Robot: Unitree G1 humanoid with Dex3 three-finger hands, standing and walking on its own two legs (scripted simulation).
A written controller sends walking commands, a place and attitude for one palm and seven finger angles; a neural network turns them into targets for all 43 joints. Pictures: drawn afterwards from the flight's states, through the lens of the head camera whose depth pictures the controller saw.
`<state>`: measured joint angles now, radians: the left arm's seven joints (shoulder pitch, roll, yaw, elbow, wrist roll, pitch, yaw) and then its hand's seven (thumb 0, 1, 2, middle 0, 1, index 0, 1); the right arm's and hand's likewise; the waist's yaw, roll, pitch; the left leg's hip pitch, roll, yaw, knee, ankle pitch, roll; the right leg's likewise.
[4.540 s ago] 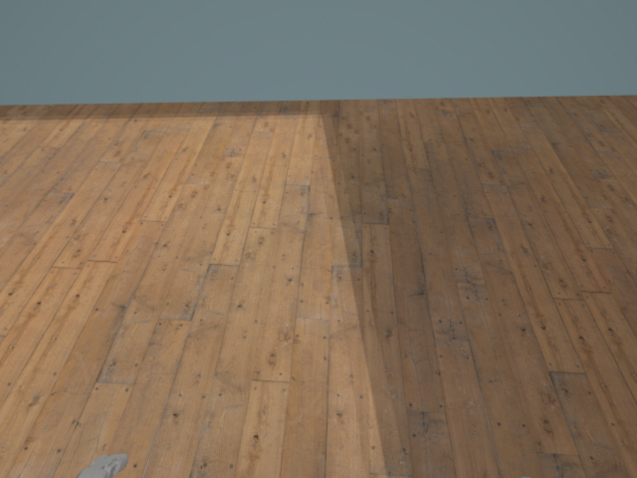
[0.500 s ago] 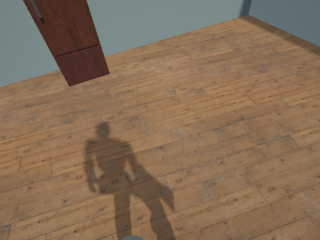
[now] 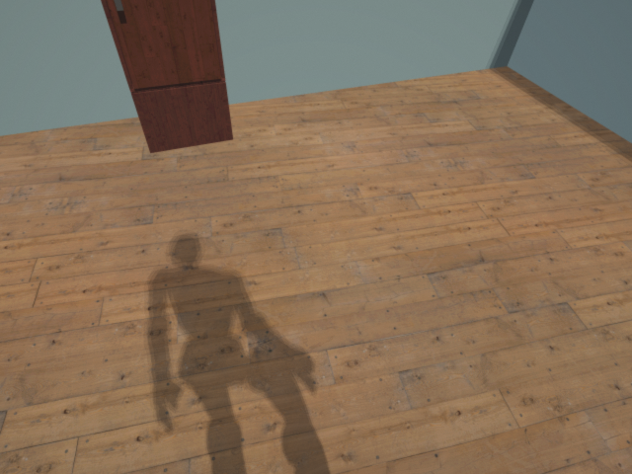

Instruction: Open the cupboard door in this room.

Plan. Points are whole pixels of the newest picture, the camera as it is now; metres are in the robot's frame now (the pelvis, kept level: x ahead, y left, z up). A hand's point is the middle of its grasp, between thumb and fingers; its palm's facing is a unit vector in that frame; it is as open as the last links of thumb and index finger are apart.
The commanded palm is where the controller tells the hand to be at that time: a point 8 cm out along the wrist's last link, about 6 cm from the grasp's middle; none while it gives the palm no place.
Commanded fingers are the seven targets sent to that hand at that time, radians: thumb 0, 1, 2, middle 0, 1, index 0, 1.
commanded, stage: turn or walk to find it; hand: left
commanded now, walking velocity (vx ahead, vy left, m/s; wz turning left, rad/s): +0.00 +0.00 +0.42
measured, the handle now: out of the picture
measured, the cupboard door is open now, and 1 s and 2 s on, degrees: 0 0 0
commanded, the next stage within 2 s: stand and wait in 0.08 s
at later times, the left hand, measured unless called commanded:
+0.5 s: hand out of the picture +0.00 +0.17 -0.18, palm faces +0.06 -0.98 -0.20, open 7.4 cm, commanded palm none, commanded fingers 0.00 0.90 0.90 -0.20 -0.30 -0.20 -0.30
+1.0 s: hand out of the picture -0.03 +0.15 -0.18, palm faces +0.11 -0.98 -0.18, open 7.4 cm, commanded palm none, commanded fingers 0.00 0.90 0.90 -0.20 -0.30 -0.20 -0.30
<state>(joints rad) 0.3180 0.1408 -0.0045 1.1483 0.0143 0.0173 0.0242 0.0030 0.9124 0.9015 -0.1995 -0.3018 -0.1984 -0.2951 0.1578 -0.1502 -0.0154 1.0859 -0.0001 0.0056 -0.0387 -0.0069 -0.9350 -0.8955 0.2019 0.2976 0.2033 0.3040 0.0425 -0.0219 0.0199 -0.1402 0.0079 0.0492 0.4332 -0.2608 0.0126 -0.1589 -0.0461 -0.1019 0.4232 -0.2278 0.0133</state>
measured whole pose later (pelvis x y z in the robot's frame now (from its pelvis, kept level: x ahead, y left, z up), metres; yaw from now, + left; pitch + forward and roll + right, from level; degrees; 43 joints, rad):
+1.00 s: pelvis -0.01 -0.01 +0.00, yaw +3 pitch -1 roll +0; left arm 0.29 0.13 0.01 1.13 0.01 0.00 0.04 0.00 0.91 0.90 -0.20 -0.30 -0.20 -0.30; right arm 0.28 -0.13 -0.01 1.13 -0.01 0.01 -0.03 0.01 -0.92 -0.90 0.20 0.30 0.20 0.30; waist 0.02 0.00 0.03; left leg -0.21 0.00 0.00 0.48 -0.25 0.00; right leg -0.21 -0.06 -0.15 0.47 -0.25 0.00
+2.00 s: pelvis -0.01 -0.03 -0.01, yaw +16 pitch -1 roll +1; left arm 0.21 0.15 0.02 1.05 0.02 0.01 0.03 0.00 0.91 0.90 -0.20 -0.30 -0.20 -0.30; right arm 0.25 -0.18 -0.05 1.07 -0.01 0.04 -0.02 0.01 -0.92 -0.90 0.20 0.30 0.20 0.30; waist -0.01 0.03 0.02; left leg -0.30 -0.03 -0.01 0.59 -0.33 0.00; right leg -0.20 -0.05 -0.08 0.52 -0.30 0.01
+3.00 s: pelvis -0.04 -0.06 +0.00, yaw +41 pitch +0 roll +2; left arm 0.21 0.15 0.02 0.92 0.02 0.01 0.02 0.00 0.91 0.90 -0.20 -0.30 -0.20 -0.30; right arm 0.25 -0.26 -0.10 1.00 -0.02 0.08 0.01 0.01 -0.91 -0.90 0.20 0.30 0.20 0.30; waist -0.03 0.05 0.05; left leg -0.50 0.00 -0.04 1.16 -0.34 -0.06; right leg -0.21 -0.07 -0.15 0.49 -0.27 -0.04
